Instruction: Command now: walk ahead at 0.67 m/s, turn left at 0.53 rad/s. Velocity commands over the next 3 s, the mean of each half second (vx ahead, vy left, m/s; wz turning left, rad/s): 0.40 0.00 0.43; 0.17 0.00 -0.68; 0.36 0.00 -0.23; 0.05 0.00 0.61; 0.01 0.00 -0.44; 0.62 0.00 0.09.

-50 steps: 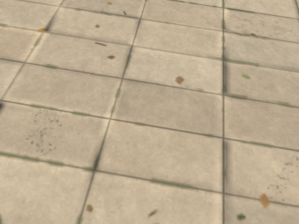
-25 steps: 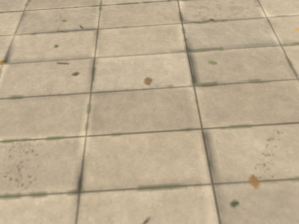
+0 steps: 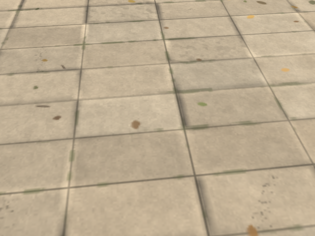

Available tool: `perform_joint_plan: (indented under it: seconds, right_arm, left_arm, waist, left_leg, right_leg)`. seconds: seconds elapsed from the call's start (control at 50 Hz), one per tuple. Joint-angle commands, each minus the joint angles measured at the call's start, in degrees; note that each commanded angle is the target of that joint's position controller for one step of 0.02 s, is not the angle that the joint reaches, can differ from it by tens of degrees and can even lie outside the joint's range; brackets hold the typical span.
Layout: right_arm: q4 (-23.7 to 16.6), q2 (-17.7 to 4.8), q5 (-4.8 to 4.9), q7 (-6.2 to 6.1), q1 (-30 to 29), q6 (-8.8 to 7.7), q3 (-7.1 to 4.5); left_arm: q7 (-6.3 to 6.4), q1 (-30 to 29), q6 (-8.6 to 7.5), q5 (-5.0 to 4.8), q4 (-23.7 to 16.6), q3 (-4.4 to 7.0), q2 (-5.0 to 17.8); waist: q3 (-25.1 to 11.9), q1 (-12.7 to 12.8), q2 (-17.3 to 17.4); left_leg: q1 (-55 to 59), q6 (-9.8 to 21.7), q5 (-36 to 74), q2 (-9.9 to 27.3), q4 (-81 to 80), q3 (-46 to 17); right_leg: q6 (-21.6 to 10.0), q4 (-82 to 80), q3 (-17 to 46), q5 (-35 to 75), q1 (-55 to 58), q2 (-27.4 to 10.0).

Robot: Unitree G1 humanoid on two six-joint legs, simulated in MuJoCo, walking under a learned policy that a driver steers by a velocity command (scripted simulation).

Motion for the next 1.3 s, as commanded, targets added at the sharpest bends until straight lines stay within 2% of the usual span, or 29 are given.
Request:
perform_joint_plan:
  seconds: [0.02,0.08,0.12,0.16,0.18,0.2,0.22,0.24,0.28,0.32,0.46,0.6,0.66,0.68,0.7,0.72,0.74,0.76,0.78,0.8,0.86,0.92,0.98,1.0,1.02,1.04,1.08,1.14,1.3]
  right_arm:
    - [-7.93,-5.09,-0.06,0.85,-11.88,-1.59,-0.90]
    - [-11.05,-4.35,-0.16,2.00,-15.81,-1.36,-0.19]
    - [-12.47,-2.99,-0.48,2.34,-15.94,-1.48,0.55]
    - [-10.56,-3.94,-0.68,1.49,-5.86,-1.73,-0.19]
    - [-8.17,-5.78,-1.08,0.98,3.94,-1.95,-1.33]
    - [-5.42,-9.71,-1.68,0.00,13.34,-2.13,-3.15]
    - [-6.62,-17.45,-1.44,-1.07,12.25,-1.99,-4.44]
    - [-8.20,-18.51,0.95,-1.18,13.10,-2.12,-4.92]
    - [-7.14,-11.38,1.19,-2.13,7.37,-2.57,-3.52]
    - [-7.60,-6.72,1.42,-2.36,2.70,-2.70,-1.90]
    - [-4.90,-3.21,0.45,-3.52,0.21,-4.26,0.25]
    - [-4.06,-2.60,1.65,-6.70,-1.64,-1.62,0.11]
    - [-7.28,-5.22,1.56,-7.11,-11.06,-0.63,-1.49]
    - [-8.69,-4.71,2.54,-6.53,-17.15,-0.66,-1.69]
    - [-9.40,1.63,0.56,-5.31,-17.91,-0.59,0.00]
    - [-10.62,5.07,-0.91,-4.78,-10.23,0.49,1.25]
    - [-11.15,4.23,-1.20,-4.57,-0.75,0.75,1.69]
    - [-10.19,-0.59,-0.78,-5.01,0.09,0.39,1.08]
    - [-9.90,-4.62,-1.36,-5.14,-4.56,-0.16,-0.16]
    - [-10.00,-3.85,-1.64,-5.06,-7.18,-0.04,-0.10]
    - [-10.26,0.53,-0.75,-3.82,-8.28,1.27,1.56]
    - [-11.31,0.23,0.38,-3.39,-9.21,0.56,1.56]
    - [-7.68,-0.70,1.83,-4.85,2.17,-1.16,0.78]
    - [-5.06,-4.79,1.35,-5.85,10.17,-2.03,-0.36]
    - [-6.55,-10.48,-0.31,-6.07,6.51,-2.73,-1.33]
    - [-8.68,-11.51,-2.00,-5.87,-0.29,-2.95,-1.90]
    - [-8.76,-5.56,-1.27,-4.68,-4.18,-4.33,-0.73]
    - [-5.46,-4.08,-0.93,-3.77,3.18,-5.97,-0.59]
    - [1.03,-5.86,0.10,-2.81,13.42,-4.62,-1.44]
  left_arm:
    - [0.50,0.48,-2.04,0.18,-1.82,2.88,10.10]
    - [0.26,2.19,-2.54,0.68,-0.31,3.18,10.84]
    - [-0.02,1.67,-2.46,0.89,0.41,2.99,10.67]
    - [-0.11,-0.03,-2.25,-0.10,0.23,3.03,11.92]
    - [0.13,0.23,-2.01,-0.65,0.12,2.87,12.37]
    - [0.04,0.32,-2.30,-0.66,-0.71,2.14,11.16]
    - [-1.11,1.56,-2.72,-0.65,-4.34,-0.06,2.38]
    - [-0.51,-0.56,-2.71,-0.15,-5.44,0.86,8.00]
    - [0.38,-2.66,-1.99,-1.06,-4.80,0.07,7.53]
    - [0.07,-0.51,-0.07,0.39,-3.52,0.05,7.55]
    - [-1.47,1.69,3.06,-2.01,0.69,-0.27,3.49]
    - [-2.11,-1.08,3.40,-0.88,-1.37,0.17,2.99]
    - [-0.88,15.94,4.38,-0.80,1.48,2.13,6.44]
    - [0.27,22.83,4.36,-1.51,2.75,3.24,7.11]
    - [1.26,18.68,4.30,-1.93,3.70,2.70,5.68]
    - [1.41,10.28,3.77,-2.14,0.92,2.83,8.61]
    - [1.48,7.27,3.21,-1.31,-2.59,4.52,13.86]
    - [1.56,-2.33,3.85,-0.66,-6.11,5.02,13.19]
    - [1.15,-6.61,4.67,-0.90,-7.79,3.87,9.12]
    - [0.74,-7.23,4.91,-0.77,-7.91,3.55,8.38]
    - [-0.14,-1.46,4.68,-1.04,-5.98,4.83,9.83]
    - [-1.53,-2.47,4.84,-0.45,-7.14,6.22,11.56]
    - [-2.05,-14.11,5.14,-0.82,-11.26,6.19,9.19]
    - [-1.56,-16.77,4.59,-0.64,-12.72,5.43,5.89]
    - [-1.07,-13.12,3.65,-1.99,-14.13,3.25,-1.22]
    - [-1.72,-13.03,2.80,-1.34,-14.93,2.99,1.53]
    - [-3.13,-10.87,2.01,-0.46,-13.80,3.37,4.30]
    - [-4.30,-8.56,2.31,1.41,-11.64,3.20,4.90]
    - [-4.41,-22.32,2.23,-0.15,-15.31,-0.07,0.93]
  waist:
    - [9.91,3.02,-4.93]
    - [11.72,4.00,-4.82]
    - [12.61,3.19,-4.30]
    - [4.43,-1.68,-4.59]
    - [-2.34,-6.15,-3.46]
    - [-8.10,-10.48,1.23]
    - [-10.83,-6.28,18.06]
    - [-16.44,-8.16,9.88]
    - [-4.61,-3.99,-0.59]
    - [-1.54,-0.23,-0.33]
    - [-0.77,1.03,2.32]
    - [0.75,-0.16,4.86]
    - [-2.36,8.03,8.11]
    - [-3.84,13.90,2.13]
    - [0.73,10.94,-12.29]
    - [3.51,0.25,-12.05]
    - [-4.64,-2.25,-13.33]
    - [-0.04,-5.13,-6.84]
    - [4.38,-5.03,1.99]
    - [4.16,-4.54,2.57]
    - [-0.74,-0.82,-3.43]
    - [-1.95,0.56,-9.06]
    - [0.62,-7.11,-8.46]
    - [1.61,-10.67,-0.35]
    - [0.84,-6.52,15.40]
    - [2.95,-2.93,10.78]
    - [4.15,1.18,3.05]
    - [3.95,-1.01,4.68]
    - [3.76,-6.27,12.03]
  left_leg:
    - [-19.09,0.99,0.02,3.74,0.19,-1.30]
    - [-20.32,2.84,-1.11,5.43,-0.89,2.56]
    - [-15.21,4.52,-3.18,4.32,-4.38,7.17]
    - [4.94,6.30,-4.25,-3.01,-6.95,13.45]
    - [18.48,7.42,-1.99,-5.89,-9.31,13.06]
    - [33.55,9.18,-0.96,-4.19,-14.07,5.88]
    - [44.08,16.13,3.54,16.69,-23.66,-27.03]
    - [45.88,19.58,25.25,21.72,-28.17,-44.23]
    - [32.99,17.06,47.92,18.29,-23.37,-23.36]
    - [23.90,13.20,47.95,12.46,-25.74,-14.78]
    - [23.72,1.35,58.17,7.37,-32.25,4.48]
    - [31.10,-2.76,64.51,9.82,-25.72,14.01]
    - [21.75,-6.68,75.64,9.20,-6.40,16.66]
    - [14.94,-6.77,58.54,5.45,13.64,16.75]
    - [-0.95,-4.64,-13.60,-2.80,28.83,14.23]
    - [-6.61,-4.69,-21.69,-6.35,42.70,3.93]
    - [-4.47,-4.12,-20.49,-4.79,41.72,-6.94]
    - [-4.76,-2.84,-17.15,-1.85,37.66,-8.32]
    - [-3.90,-3.29,-13.38,-0.87,29.90,-5.56]
    - [-1.76,-3.91,-11.69,-1.05,22.36,-2.60]
    - [5.52,-5.63,-9.50,-1.51,6.34,1.05]
    - [10.55,-5.62,-13.68,-3.28,-4.36,1.77]
    - [30.24,-3.54,-5.71,-4.01,-23.85,3.60]
    - [37.49,-2.27,-9.73,2.12,-31.58,0.26]
    - [36.00,1.63,-29.02,21.56,-38.26,-26.27]
    - [27.19,6.21,-38.02,25.09,-43.31,-38.86]
    - [23.15,6.64,-30.62,20.10,-40.76,-29.81]
    - [23.34,6.47,-14.35,12.42,-39.90,-14.49]
    - [23.02,5.21,32.80,11.17,-30.12,-0.12]
  right_leg:
    - [-7.03,-7.90,10.59,-13.66,5.13,-21.11]
    - [-6.12,-8.38,4.83,-9.95,5.60,-21.55]
    - [-4.79,-3.63,-2.39,11.41,3.58,-19.61]
    - [-2.03,14.99,-10.52,53.30,-2.12,-16.64]
    - [-0.29,29.83,-12.35,58.39,-6.98,-15.75]
    - [2.47,47.12,-12.49,42.42,-18.07,-13.18]
    - [5.91,70.73,-12.10,-16.12,-38.36,-2.10]
    - [4.86,78.34,0.02,-15.40,-41.71,-0.86]
    - [4.59,72.31,-0.65,-4.89,-40.27,-7.22]
    - [4.72,64.86,-0.97,-5.04,-35.09,-9.29]
    - [3.95,46.76,-2.73,7.50,-31.23,-4.33]
    - [2.82,31.26,-11.40,11.62,-29.61,-3.40]
    - [-3.18,24.47,-12.24,2.77,-12.50,-1.06]
    - [-8.22,17.09,-9.30,10.32,-5.36,-2.32]
    - [-11.63,12.05,2.55,33.32,-1.14,-8.84]
    - [-16.65,16.58,21.01,61.33,-9.44,-15.10]
    - [-22.60,8.83,34.62,49.68,-10.34,-23.22]
    - [-22.77,4.18,35.47,22.14,-18.78,-24.12]
    - [-18.65,1.28,29.56,5.44,-24.63,-18.26]
    - [-15.50,1.63,24.72,1.96,-25.40,-13.41]
    - [-11.38,2.63,19.25,-9.85,-23.92,-6.74]
    - [-9.55,0.86,24.01,-25.39,-24.85,-6.64]
    - [-2.20,6.72,20.44,-22.01,-39.35,-1.75]
    - [1.89,18.82,12.74,-21.64,-46.79,3.81]
    - [2.30,38.81,5.54,-17.95,-53.17,8.10]
    - [2.57,47.37,6.75,-8.14,-55.69,2.26]
    - [2.22,52.15,8.04,0.88,-52.74,-0.74]
    - [3.00,54.40,4.46,2.61,-48.16,-0.38]
    - [3.31,24.80,-7.18,0.47,-28.52,-0.20]
Next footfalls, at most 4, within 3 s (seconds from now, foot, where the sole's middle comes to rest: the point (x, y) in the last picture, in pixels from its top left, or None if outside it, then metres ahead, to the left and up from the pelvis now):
0.20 left None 0.25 0.19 -0.78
0.70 right None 0.44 0.14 -0.78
1.00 left None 0.42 0.37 -0.78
1.38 right None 0.54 0.08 -0.78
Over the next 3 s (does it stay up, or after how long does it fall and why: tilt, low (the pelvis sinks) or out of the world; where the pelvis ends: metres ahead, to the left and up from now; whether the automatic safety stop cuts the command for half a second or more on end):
stays up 0.71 0.24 -0.02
